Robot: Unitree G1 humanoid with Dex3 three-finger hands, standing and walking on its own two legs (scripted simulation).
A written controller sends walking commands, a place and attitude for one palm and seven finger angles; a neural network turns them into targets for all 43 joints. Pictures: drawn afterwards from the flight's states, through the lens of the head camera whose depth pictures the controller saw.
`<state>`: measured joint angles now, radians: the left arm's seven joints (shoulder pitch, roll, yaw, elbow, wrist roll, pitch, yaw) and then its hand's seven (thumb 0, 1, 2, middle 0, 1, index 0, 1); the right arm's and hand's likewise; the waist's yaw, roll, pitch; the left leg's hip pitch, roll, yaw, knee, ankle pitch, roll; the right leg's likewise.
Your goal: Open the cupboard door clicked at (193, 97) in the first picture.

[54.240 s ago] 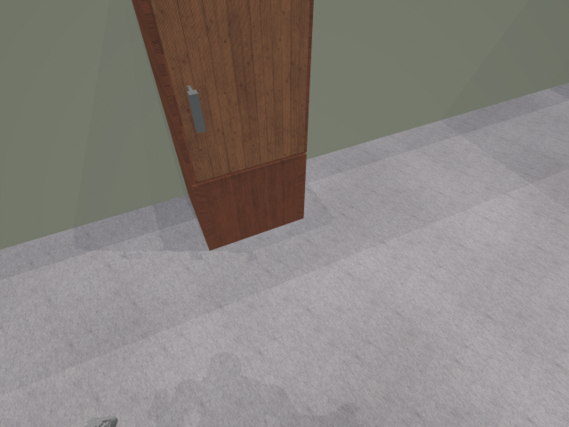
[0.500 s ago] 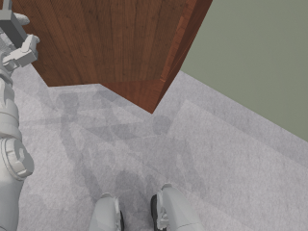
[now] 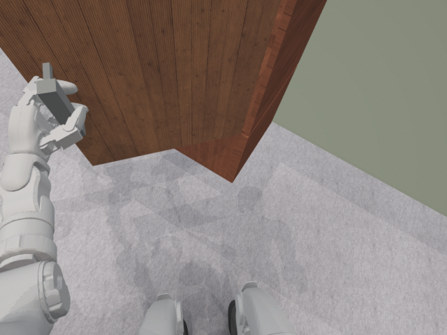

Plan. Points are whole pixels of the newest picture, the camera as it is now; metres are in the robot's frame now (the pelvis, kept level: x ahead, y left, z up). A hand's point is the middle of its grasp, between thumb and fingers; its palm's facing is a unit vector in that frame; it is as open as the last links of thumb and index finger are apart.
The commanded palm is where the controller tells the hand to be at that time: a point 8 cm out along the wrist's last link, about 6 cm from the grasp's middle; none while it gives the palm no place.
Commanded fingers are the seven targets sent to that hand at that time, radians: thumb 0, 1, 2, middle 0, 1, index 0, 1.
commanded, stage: pull the door open along its arc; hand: left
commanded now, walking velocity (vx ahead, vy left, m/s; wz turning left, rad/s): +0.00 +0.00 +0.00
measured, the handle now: (63, 101) +0.52 +0.25 +0.04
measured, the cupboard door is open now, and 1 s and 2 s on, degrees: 48 80 81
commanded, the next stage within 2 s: open thumb and fingers to let go in 0.62 s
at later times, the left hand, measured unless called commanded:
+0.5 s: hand (127, 194) +0.34 +0.13 +0.04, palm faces +0.48 -0.88 +0.01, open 6.4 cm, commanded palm +0.28 +0.16 +0.03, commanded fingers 0.00 0.90 0.90 -0.40 -1.35 -0.40 -1.35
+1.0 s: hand (153, 215) +0.31 +0.09 +0.04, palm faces +0.48 -0.88 -0.02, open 7.9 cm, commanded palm +0.25 +0.13 +0.03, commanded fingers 0.00 -0.15 0.45 -0.32 -1.24 -0.32 -1.24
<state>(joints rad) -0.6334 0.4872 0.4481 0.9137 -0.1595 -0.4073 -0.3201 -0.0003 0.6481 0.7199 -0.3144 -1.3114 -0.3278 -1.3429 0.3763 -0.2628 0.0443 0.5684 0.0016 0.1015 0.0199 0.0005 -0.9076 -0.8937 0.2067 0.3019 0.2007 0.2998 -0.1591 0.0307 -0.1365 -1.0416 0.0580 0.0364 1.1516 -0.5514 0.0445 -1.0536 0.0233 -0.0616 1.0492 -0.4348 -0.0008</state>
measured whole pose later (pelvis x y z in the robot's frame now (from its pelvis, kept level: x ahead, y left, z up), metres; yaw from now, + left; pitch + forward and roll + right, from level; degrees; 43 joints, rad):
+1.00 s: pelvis -0.01 -0.05 +0.01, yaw +6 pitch +16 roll +1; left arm -0.08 -0.03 -0.04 0.42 0.03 -0.47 0.49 0.00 0.39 0.68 -0.37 -1.30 -0.34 -1.30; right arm 0.16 -0.20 -0.01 0.62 -0.08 -0.04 0.00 0.01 -0.91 -0.89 0.20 0.30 0.20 0.30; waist -0.01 0.02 -0.15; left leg -0.87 0.02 -0.02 1.10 -0.51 -0.03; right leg -0.91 -0.02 -0.11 1.10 -0.48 -0.07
